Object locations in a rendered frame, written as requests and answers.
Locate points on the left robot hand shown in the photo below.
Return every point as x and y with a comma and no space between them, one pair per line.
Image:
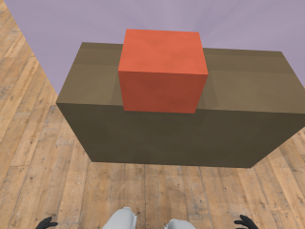
45,223

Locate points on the right robot hand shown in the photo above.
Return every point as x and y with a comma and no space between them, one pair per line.
245,222

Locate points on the pedestal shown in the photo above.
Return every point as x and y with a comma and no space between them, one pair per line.
251,103

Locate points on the right robot thigh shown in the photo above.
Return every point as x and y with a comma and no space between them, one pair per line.
179,224

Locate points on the robot thigh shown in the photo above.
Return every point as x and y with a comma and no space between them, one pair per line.
121,219
179,224

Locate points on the carton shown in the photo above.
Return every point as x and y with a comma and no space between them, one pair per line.
162,71

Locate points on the left robot thigh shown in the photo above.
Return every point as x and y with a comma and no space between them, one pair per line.
121,219

